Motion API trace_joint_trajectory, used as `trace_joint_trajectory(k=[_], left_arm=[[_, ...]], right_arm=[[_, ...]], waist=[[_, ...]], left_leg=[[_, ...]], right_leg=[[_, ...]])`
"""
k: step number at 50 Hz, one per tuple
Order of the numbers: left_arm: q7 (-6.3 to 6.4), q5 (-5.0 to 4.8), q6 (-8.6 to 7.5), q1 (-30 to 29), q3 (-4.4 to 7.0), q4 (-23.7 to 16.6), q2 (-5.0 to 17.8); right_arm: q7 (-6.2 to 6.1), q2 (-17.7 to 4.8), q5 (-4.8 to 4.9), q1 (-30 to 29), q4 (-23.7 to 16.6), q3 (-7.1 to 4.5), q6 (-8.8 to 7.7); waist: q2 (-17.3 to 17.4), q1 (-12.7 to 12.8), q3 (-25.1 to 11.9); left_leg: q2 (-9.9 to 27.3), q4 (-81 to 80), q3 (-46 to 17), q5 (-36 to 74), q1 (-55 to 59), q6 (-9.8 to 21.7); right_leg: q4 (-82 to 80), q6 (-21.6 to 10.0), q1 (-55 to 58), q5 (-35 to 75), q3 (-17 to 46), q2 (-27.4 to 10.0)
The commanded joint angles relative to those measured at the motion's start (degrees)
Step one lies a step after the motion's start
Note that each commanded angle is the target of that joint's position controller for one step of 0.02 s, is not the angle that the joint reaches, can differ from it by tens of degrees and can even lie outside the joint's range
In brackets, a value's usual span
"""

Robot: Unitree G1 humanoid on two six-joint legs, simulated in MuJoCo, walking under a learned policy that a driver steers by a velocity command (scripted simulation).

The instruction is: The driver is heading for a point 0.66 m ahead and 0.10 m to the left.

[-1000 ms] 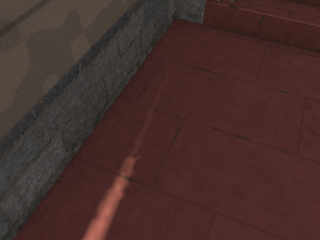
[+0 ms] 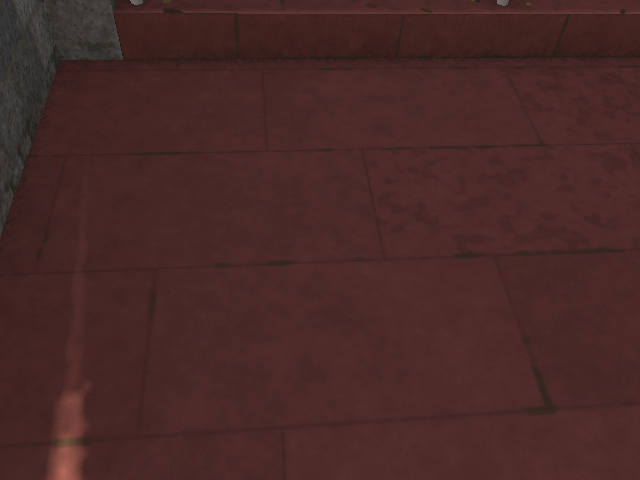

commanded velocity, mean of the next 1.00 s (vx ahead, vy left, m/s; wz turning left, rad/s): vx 0.39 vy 0.00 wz -0.05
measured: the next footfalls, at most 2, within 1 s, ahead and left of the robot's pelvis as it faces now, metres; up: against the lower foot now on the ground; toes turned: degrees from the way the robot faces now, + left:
right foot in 0.20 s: +0.03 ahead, -0.14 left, +0.00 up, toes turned -1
left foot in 0.68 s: +0.40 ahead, +0.12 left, +0.00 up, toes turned +2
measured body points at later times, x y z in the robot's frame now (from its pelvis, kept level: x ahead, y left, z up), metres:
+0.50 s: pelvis +0.11 -0.03 +0.01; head +0.12 -0.05 +0.46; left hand +0.09 +0.23 -0.11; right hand +0.30 -0.27 -0.09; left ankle +0.27 +0.13 -0.66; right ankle -0.01 -0.14 -0.74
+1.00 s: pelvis +0.39 +0.03 +0.01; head +0.41 +0.04 +0.46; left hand +0.59 +0.27 -0.07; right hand +0.42 -0.24 -0.11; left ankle +0.36 +0.12 -0.74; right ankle +0.53 -0.15 -0.65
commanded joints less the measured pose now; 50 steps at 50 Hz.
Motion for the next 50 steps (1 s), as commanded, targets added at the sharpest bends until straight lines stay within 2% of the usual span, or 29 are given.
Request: trace_joint_trajectory(k=[1, 3, 5, 7, 9, 10, 11, 12, 13, 14, 15, 16, 18, 21, 25, 29, 31, 32, 33, 34, 35, 36, 37, 38, 39, 41, 44, 47, 50], left_arm=[[-0.34, 0.36, -0.89, 0.25, -0.98, -3.24, -0.25], [-0.71, 0.15, -1.55, -1.83, -1.28, -3.84, 0.25], [-1.02, -0.4, -2.22, -1.8, -0.97, -3.54, 1.49], [-1.41, -0.26, -3.07, 0.99, -0.76, -2.04, 1.55], [-1.85, 0.17, -3.67, 7.39, -0.63, 1.06, 0.48], [-1.66, 0.19, -4.04, 13.38, -0.19, 2.37, 1.7], [-1.02, 0.86, -4.44, 20.23, 0.89, 2.97, 6.27], [-1.3, 1.36, -5.01, 20.74, 2.81, 2.61, 12.88], [-1.24, 1.14, -6.15, 18.65, 1.98, 1.88, 9.25], [-1.09, 1.02, -6.77, 15.51, 0.9, 1.85, 6.36], [-1.09, 1.06, -7.02, 13.12, 0.22, 1.27, 4.8], [-1.13, 0.83, -6.99, 11.59, -0.19, 1.49, 3.92], [-1.1, 1.2, -6.97, 12.8, -0.91, 2.95, 2.09], [-0.57, 1.24, -7.04, 16.04, -1.1, 5.49, 2.41], [0.05, 0.52, -6.67, 19.57, -0.71, 7.7, 5.0], [-0.37, -0.44, -6.32, 20.29, -0.17, 9.27, 7.15], [-0.43, -0.38, -5.78, 19.5, 0.52, 9.7, 9.11], [-0.28, -0.34, -5.2, 18.88, 0.73, 9.76, 9.91], [-0.17, 0.34, -4.77, 18.35, 0.46, 9.53, 9.16], [0.19, 1.27, -4.95, 18.15, -0.41, 8.17, 6.85], [0.03, 1.27, -6.1, 25.54, -3.08, 6.18, -3.01], [-0.14, -0.28, -7.87, 23.35, -2.54, 7.1, 0.8], [-0.49, -1.74, -8.48, 15.49, -1.24, 5.25, 5.22], [-0.4, -1.32, -8.83, 11.44, -1.42, 4.17, 5.58], [-0.21, -0.4, -8.81, 9.15, -1.4, 3.6, 4.93], [-0.39, -0.31, -7.83, 11.01, -1.49, 3.98, 3.23], [-0.33, -0.13, -6.06, 9.75, -1.46, 3.92, 1.97], [-0.39, 0.95, -5.99, 3.68, -1.33, 2.32, 2.21], [-1.09, 0.59, -6.92, -3.16, -1.75, 1.42, 1.19]], right_arm=[[-0.49, -4.89, 0.35, -3.41, -3.93, -0.55, -0.69], [-0.29, -9.81, 0.94, 0.57, -2.58, -2.15, -0.16], [0.23, -12.06, 1.22, 2.94, -1.91, -3.0, 0.05], [0.96, -12.49, 2.27, 3.83, -1.0, -3.22, 0.05], [1.97, -11.09, 3.13, 3.55, 0.12, -2.69, 0.08], [2.36, -8.63, 2.91, 1.12, -0.23, -1.85, -0.5], [3.2, -2.88, 1.7, -2.47, -2.15, -0.01, -1.64], [2.84, -5.51, 2.69, -4.92, -4.62, -0.68, -2.69], [2.68, -8.55, 3.44, -6.01, -4.55, -1.74, -3.27], [3.11, -9.04, 3.5, -4.41, -3.49, -1.96, -3.57], [3.23, -8.39, 2.67, -2.49, -2.09, -1.83, -3.7], [3.31, -8.44, 1.86, -1.9, -1.7, -1.93, -3.98], [3.38, -7.39, 1.45, -2.47, -0.9, -1.7, -3.98], [3.31, -5.93, 1.39, -5.28, -0.75, -0.94, -3.87], [4.6, -4.4, 2.22, -12.56, -2.39, 0.09, -4.1], [5.88, -6.11, 2.6, -15.16, -3.81, -0.19, -4.32], [5.71, -8.5, 2.04, -12.12, -3.54, -1.08, -4.24], [5.27, -10.39, 1.86, -6.95, -2.47, -2.07, -3.85], [4.48, -13.49, 2.04, 3.02, 0.26, -3.67, -3.42], [3.25, -16.85, 1.76, 14.15, 2.09, -4.76, -2.72], [3.27, -22.12, 0.12, 17.18, 2.93, -5.28, -3.19], [3.0, -17.16, -0.29, 15.17, 2.38, -4.03, -3.4], [2.52, -13.6, 0.2, 10.58, 2.21, -3.16, -3.38], [2.43, -11.76, 0.65, 7.24, 2.33, -2.53, -3.38], [2.62, -10.55, 0.63, 5.15, 2.77, -2.14, -3.59], [2.51, -9.29, -0.07, 4.03, 3.64, -1.84, -4.26], [2.72, -10.29, 0.7, 4.7, 5.24, -2.21, -5.43], [2.43, -11.38, 0.63, 6.76, 6.86, -2.4, -5.52], [1.55, -12.74, 0.81, 8.01, 7.35, -2.61, -4.74]], waist=[[10.26, 1.44, -4.86], [14.36, -1.04, -3.02], [14.71, -1.68, -0.77], [13.95, -0.52, 0.97], [11.84, 2.72, 1.77], [10.02, 5.73, 0.11], [-2.33, 7.73, -3.25], [-13.27, 8.33, 0.48], [-7.59, 7.91, 4.62], [-5.8, 5.69, 6.31], [-4.77, 4.1, 5.62], [-4.05, 3.21, 5.93], [-3.91, 2.87, 5.58], [-4.02, 4.09, 5.79], [-3.82, 6.74, 8.24], [-4.2, 6.15, 9.92], [-5.63, 3.57, 6.74], [-6.6, 0.42, 2.92], [-6.13, -4.41, -3.67], [-1.63, -8.73, -12.51], [19.02, -3.02, -22.8], [19.25, -4.22, -26.31], [13.88, -4.11, -15.0], [7.35, -2.48, -9.7], [4.77, -0.72, -5.97], [7.37, 2.16, -3.91], [6.1, 3.83, 0.87], [5.04, 2.86, 4.33], [4.93, 0.3, 4.57]], left_leg=[[11.12, -12.36, -12.39, -0.21, 6.72, 10.56], [11.58, -15.09, -14.0, -9.91, 6.5, 11.14], [12.85, -15.65, -15.1, -13.11, 4.88, 11.82], [13.41, -14.68, -15.0, -14.62, 2.16, 11.66], [10.8, -11.02, -12.12, -17.47, -5.39, 9.71], [8.83, -4.55, -9.87, -17.06, -14.02, 6.79], [2.2, 15.65, -1.25, -17.13, -24.15, 1.99], [0.18, 27.48, -0.06, -19.62, -36.63, 0.54], [3.58, 37.51, -4.13, -15.14, -40.26, 0.09], [4.59, 40.94, -5.17, -9.05, -42.48, 0.21], [5.49, 41.8, -5.0, -4.53, -41.37, 0.16], [6.04, 40.68, -4.96, -0.75, -40.26, -0.36], [6.0, 39.19, -3.25, 5.19, -37.04, -1.11], [6.19, 30.57, -1.28, 11.07, -34.32, -1.43], [4.73, 14.82, 1.98, 15.39, -27.51, -1.14], [3.34, 4.95, 2.27, 13.78, -22.12, 1.23], [0.64, 2.34, 3.67, 10.98, -14.61, 2.94], [-1.28, 1.71, 5.11, 9.85, -6.97, 3.98], [-2.22, 1.46, 5.79, 9.85, 6.81, 5.56], [7.05, 5.16, -4.85, 8.77, 26.97, 8.03], [22.79, -2.32, -33.73, -1.37, 44.28, 17.08], [24.23, -13.57, -47.55, -9.22, 39.96, 17.6], [21.64, -13.51, -36.75, -8.43, 31.44, 13.97], [19.71, -13.49, -28.24, -3.55, 22.69, 12.52], [16.94, -14.99, -22.89, 1.26, 15.41, 11.8], [14.0, -18.86, -17.07, 3.69, 9.1, 12.37], [13.41, -22.15, -12.17, 7.15, 4.85, 13.5], [11.86, -23.85, -7.92, 11.28, 3.57, 13.48], [9.36, -23.56, -3.02, 15.17, 3.91, 11.09]], right_leg=[[-6.88, 0.69, -1.29, 5.22, -2.21, -3.71], [-15.62, -0.26, 1.53, 1.8, -6.37, -3.28], [-23.53, -2.05, 5.34, -1.28, -7.72, -2.88], [-33.66, -5.01, 11.4, 1.82, -8.73, -2.5], [-44.93, -8.31, 24.03, 10.27, -10.05, -0.99], [-45.0, -10.23, 34.44, 9.58, -3.9, -4.92], [-50.13, -13.29, 42.31, 1.85, 13.2, -17.63], [-57.0, -21.79, 38.39, -14.27, 30.69, -26.13], [-58.68, -23.17, 35.07, -19.84, 32.8, -25.81], [-58.42, -21.57, 33.65, -17.18, 28.54, -23.71], [-58.16, -19.89, 32.1, -11.54, 23.4, -21.07], [-58.75, -18.9, 30.4, -5.84, 19.3, -19.4], [-60.09, -17.64, 27.5, 3.15, 12.38, -16.71], [-61.15, -16.72, 27.41, 14.31, 5.08, -14.89], [-63.66, -15.88, 26.92, 18.56, 1.18, -15.51], [-62.28, -14.77, 32.27, 24.24, -0.51, -17.99], [-56.22, -13.23, 35.16, 43.84, -1.61, -18.26], [-49.78, -12.31, 35.12, 55.81, -3.3, -17.34], [-38.26, -10.61, 31.48, 61.58, -5.54, -14.69], [-21.89, -8.75, 17.96, 46.87, -4.71, -12.65], [1.05, -4.85, -1.48, 2.03, -2.96, -0.23], [11.97, -4.95, -5.88, -2.76, 5.45, -0.26], [14.73, -5.5, -10.76, 1.34, 3.7, -3.74], [12.62, -6.1, -10.4, 6.5, 1.37, -7.08], [9.85, -6.19, -8.75, 10.26, 0.29, -9.08], [7.87, -6.38, -5.34, 12.84, 0.15, -11.3], [4.33, -5.03, -9.29, 13.32, -1.04, -12.45], [-5.12, -3.39, -12.99, 21.6, -1.93, -12.97], [-20.75, -3.35, -8.13, 31.81, -4.54, -10.73]])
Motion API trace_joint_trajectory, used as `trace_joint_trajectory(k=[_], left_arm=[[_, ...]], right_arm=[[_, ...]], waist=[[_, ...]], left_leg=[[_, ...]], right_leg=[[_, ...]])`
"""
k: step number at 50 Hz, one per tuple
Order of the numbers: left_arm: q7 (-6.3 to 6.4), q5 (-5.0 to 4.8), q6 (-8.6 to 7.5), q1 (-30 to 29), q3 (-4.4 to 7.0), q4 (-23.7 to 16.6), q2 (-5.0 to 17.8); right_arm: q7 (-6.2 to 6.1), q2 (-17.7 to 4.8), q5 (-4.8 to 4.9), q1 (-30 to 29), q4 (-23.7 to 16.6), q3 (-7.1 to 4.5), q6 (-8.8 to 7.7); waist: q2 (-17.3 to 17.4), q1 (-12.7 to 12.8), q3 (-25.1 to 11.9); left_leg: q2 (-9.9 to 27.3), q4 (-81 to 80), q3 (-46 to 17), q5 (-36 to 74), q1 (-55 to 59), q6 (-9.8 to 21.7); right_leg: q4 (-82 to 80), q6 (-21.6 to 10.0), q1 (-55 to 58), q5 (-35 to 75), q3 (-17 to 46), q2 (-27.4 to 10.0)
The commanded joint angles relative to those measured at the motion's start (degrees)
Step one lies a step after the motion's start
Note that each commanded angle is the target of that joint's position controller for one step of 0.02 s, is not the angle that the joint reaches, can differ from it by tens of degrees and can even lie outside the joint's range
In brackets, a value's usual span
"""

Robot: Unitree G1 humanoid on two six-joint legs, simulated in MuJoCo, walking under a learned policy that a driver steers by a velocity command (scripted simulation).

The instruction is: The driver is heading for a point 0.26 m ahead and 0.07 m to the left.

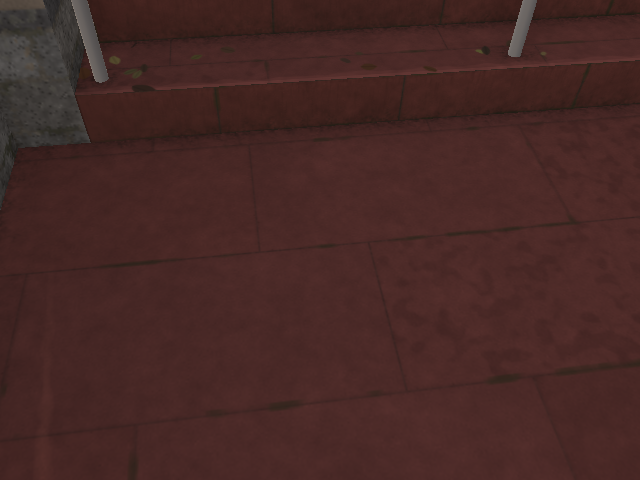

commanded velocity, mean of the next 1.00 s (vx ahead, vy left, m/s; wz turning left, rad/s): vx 0.15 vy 0.00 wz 0.02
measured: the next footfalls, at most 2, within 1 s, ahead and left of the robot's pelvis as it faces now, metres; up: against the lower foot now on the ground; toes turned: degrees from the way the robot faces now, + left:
right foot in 0.20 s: +0.32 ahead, -0.15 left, +0.00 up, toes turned +0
left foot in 0.56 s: +0.28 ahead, +0.10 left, +0.00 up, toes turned +2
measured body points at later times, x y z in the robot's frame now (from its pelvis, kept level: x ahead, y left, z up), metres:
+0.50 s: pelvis +0.20 -0.05 -0.01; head +0.23 -0.06 +0.44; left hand +0.33 +0.20 -0.12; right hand +0.34 -0.31 -0.14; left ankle +0.24 +0.11 -0.73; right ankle +0.28 -0.14 -0.75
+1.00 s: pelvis +0.26 -0.02 -0.01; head +0.27 -0.02 +0.44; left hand +0.34 +0.23 -0.15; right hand +0.36 -0.26 -0.15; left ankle +0.24 +0.10 -0.75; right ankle +0.28 -0.15 -0.75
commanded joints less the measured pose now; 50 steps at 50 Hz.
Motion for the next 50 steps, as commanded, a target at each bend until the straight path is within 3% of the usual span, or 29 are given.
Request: trace_joint_trajectory(k=[1, 3, 6, 8, 9, 10, 11, 12, 13, 14, 15, 16, 19, 22, 25, 27, 28, 29, 30, 31, 32, 34, 37, 42, 50], left_arm=[[-0.69, -0.25, -1.04, -3.95, 0.02, -3.09, 1.15], [-1.47, -0.43, -1.29, -8.04, -0.03, -4.45, 0.88], [-2.6, 0.01, -1.86, -9.35, 0.68, -5.5, 2.4], [-2.72, 0.66, -2.07, -5.14, 1.71, -4.69, 4.47], [-2.42, 1.14, -2.22, 1.02, 2.55, -2.88, 5.78], [-1.83, 1.8, -2.4, 7.13, 3.44, -1.46, 8.8], [-1.21, 3.66, -2.16, 12.78, 3.86, -1.57, 12.79], [-1.29, 2.64, -1.57, 14.31, 3.24, -1.04, 10.67], [-1.51, 1.39, -0.68, 13.46, 2.91, -1.71, 8.31], [-1.29, 0.83, -0.09, 9.01, 2.45, -2.07, 6.78], [-1.17, 0.6, 0.1, 4.93, 1.7, -2.08, 4.76], [-1.08, 0.75, 0.11, 1.78, 1.11, -2.08, 3.01], [-0.97, 2.31, -0.09, -2.55, 1.37, -1.12, 3.44], [-0.32, 1.93, 0.19, -1.94, 1.66, 0.53, 4.11], [0.15, 1.34, 1.46, -2.03, 1.45, 1.89, 3.92], [0.26, 1.16, 1.99, -1.35, 0.6, 3.04, 1.7], [0.32, 1.36, 2.06, 0.25, 0.22, 3.93, 0.57], [0.33, 1.76, 1.99, 3.0, 0.53, 4.36, 1.11], [0.74, 1.61, 2.27, 4.59, 0.47, 4.88, -0.03], [1.21, 1.67, 2.58, 2.8, 0.85, 5.24, 1.58], [1.53, 1.46, 2.88, 2.16, 1.12, 5.37, 1.79], [1.78, 1.67, 3.27, 2.53, 1.24, 6.33, 1.57], [1.5, 1.22, 2.91, 2.1, 1.25, 7.57, 0.72], [1.68, 0.74, 3.19, 2.12, 1.57, 10.17, 0.71], [2.52, 0.46, 4.05, 2.7, 1.97, 14.29, 1.21]], right_arm=[[-0.95, -9.62, 0.41, -3.25, -4.09, -2.04, -0.52], [-0.73, -10.54, 1.12, -0.25, -3.12, -2.21, 0.16], [-1.13, -10.89, 0.82, 0.51, -2.31, -2.33, 1.59], [-1.42, -11.58, 0.78, -0.66, -2.22, -2.62, 2.26], [-1.53, -11.4, 0.86, -2.29, -2.59, -2.54, 2.58], [-1.54, -9.49, 0.31, -1.37, -3.1, -1.85, 2.49], [-1.24, -4.36, -1.47, 3.58, -4.46, -0.06, 1.83], [-0.69, -2.66, -0.52, 10.52, -1.91, 0.88, 1.42], [-0.45, -8.6, 0.81, 8.97, -0.76, -0.68, 1.61], [-0.54, -9.09, 1.56, 2.68, -2.49, -0.89, 2.11], [-0.9, -8.2, 0.81, -1.45, -3.54, -0.7, 2.86], [-1.35, -7.76, 0.16, -2.81, -3.93, -0.94, 3.98], [-2.39, -3.82, -0.31, 0.22, -2.76, -0.18, 6.02], [-2.84, -3.66, -0.82, -1.95, -2.58, 0.01, 6.14], [-2.76, -4.28, -0.89, -4.4, -2.55, -0.45, 6.5], [-2.72, -4.12, -1.85, -5.8, -2.86, -0.53, 6.44], [-2.95, -5.62, -2.27, -6.57, -3.73, -0.69, 6.22], [-3.39, -9.31, -1.9, -8.05, -4.7, -1.31, 6.11], [-3.15, -8.11, -1.32, -10.2, -3.56, -1.34, 5.99], [-2.85, -4.74, -1.37, -11.5, -3.92, -0.62, 5.55], [-2.75, -3.41, -1.64, -11.89, -3.48, -0.18, 5.07], [-2.67, -3.52, -1.23, -11.47, -2.88, -0.21, 4.13], [-2.9, -3.91, -0.8, -9.14, -1.4, -0.36, 3.67], [-2.93, -3.42, -0.61, -9.01, 0.28, -0.4, 3.9], [-3.11, -2.8, -0.41, -9.43, 3.86, -0.58, 4.52]], waist=[[4.97, 0.79, 4.35], [4.53, -1.3, 5.04], [6.26, -1.45, 3.97], [8.57, 0.98, 0.24], [8.41, 4.42, -3.3], [5.85, 6.51, -8.93], [-5.21, 5.84, -19.0], [-14.93, 4.86, -27.84], [-7.89, 6.53, -27.24], [-4.24, 5.54, -19.39], [-0.19, 4.07, -12.92], [0.01, 2.09, -9.56], [-3.81, -1.35, -6.92], [-4.2, -0.07, -8.39], [-3.84, 0.48, -6.36], [-2.73, 0.25, -3.0], [-0.28, 0.96, -0.94], [6.1, 3.94, 0.77], [14.0, 5.73, 0.86], [12.97, 4.59, 2.59], [12.17, 4.62, 2.67], [9.13, 4.09, 2.23], [5.95, 3.0, -0.06], [3.76, 2.6, -1.51], [3.02, 2.85, -0.34]], left_leg=[[13.28, -7.78, -6.01, 10.52, -6.5, 8.68], [14.85, -5.96, -7.64, 10.34, -2.69, 8.75], [16.34, 1.03, -8.02, 20.32, 5.0, 6.73], [16.13, 7.43, -8.55, 28.98, 7.39, 4.51], [13.72, 14.63, -7.24, 34.56, 6.97, 2.85], [9.85, 25.03, -5.07, 29.93, 2.26, 0.29], [4.2, 45.26, -3.86, 3.99, -16.29, -3.34], [-1.03, 59.99, -9.92, -29.58, -26.64, -5.66], [1.62, 64.27, -15.04, -28.06, -27.94, -5.7], [4.2, 63.78, -12.14, -25.16, -31.21, -6.0], [6.68, 59.69, -10.24, -21.51, -31.22, -6.37], [8.9, 55.02, -10.02, -18.79, -27.7, -6.49], [8.38, 42.92, -6.93, -14.3, -15.05, -7.48], [8.25, 33.03, -6.57, -7.76, -11.42, -7.02], [7.43, 25.04, -5.39, -2.29, -7.37, -5.65], [6.9, 17.63, -4.96, -0.02, -4.23, -3.82], [9.79, 13.75, -8.61, 2.01, -4.29, -2.39], [13.13, 11.77, -11.92, 1.46, -7.33, -0.63], [12.07, 8.55, -12.33, -14.0, -16.12, 0.42], [10.29, 6.47, -11.8, -19.45, -20.18, -0.64], [9.76, 6.41, -11.08, -18.58, -21.09, -1.92], [8.53, 9.0, -9.41, -11.38, -17.94, -3.33], [8.08, 12.09, -8.48, -2.06, -12.71, -3.08], [7.46, 13.46, -7.55, 4.84, -9.65, -2.53], [6.49, 12.59, -6.43, 7.03, -8.3, -2.52]], right_leg=[[-13.14, 0.27, 6.03, 9.19, -2.03, 1.5], [-18.52, 0.08, 6.16, 9.17, -1.86, 2.41], [-25.02, -1.67, 6.78, 6.97, -1.84, 4.49], [-27.18, -3.39, 13.42, 4.48, -2.42, 6.65], [-30.02, -4.78, 21.54, 6.62, -3.99, 8.49], [-29.33, -6.67, 33.91, 22.4, -2.54, 5.46], [-22.33, -13.96, 57.21, 45.68, 12.7, -9.33], [-25.16, -21.78, 66.33, 50.55, 28.05, -17.96], [-27.66, -20.09, 61.35, 40.25, 25.57, -14.99], [-29.38, -17.78, 54.27, 32.5, 19.26, -12.39], [-32.02, -16.53, 45.29, 28.13, 15.06, -9.79], [-34.49, -15.52, 37.19, 24.03, 12.03, -7.99], [-39.03, -14.73, 23.05, 21.66, 4.67, -4.12], [-39.24, -14.61, 23.68, 15.16, 3.2, -3.96], [-40.13, -12.68, 21.14, -8.41, 4.17, -3.18], [-39.46, -8.54, 18.34, -23.13, 3.86, -0.14], [-37.58, -5.66, 17.58, -26.82, 3.39, 1.76], [-33.62, -3.19, 18.17, -26.38, 0.39, 5.75], [-31.69, -1.56, 25.7, -19.11, -3.73, 8.3], [-29.8, -1.05, 29.55, -15.17, -3.83, 8.17], [-29.41, -1.44, 31.19, -13.21, -3.56, 7.71], [-30.04, -2.24, 30.75, -11.27, -2.51, 6.94], [-30.11, -2.5, 30.41, -7.18, -2.2, 6.51], [-29.29, -2.09, 32.09, -1.86, -2.4, 6.29], [-29.63, -1.76, 33.69, 0.09, -2.43, 5.96]])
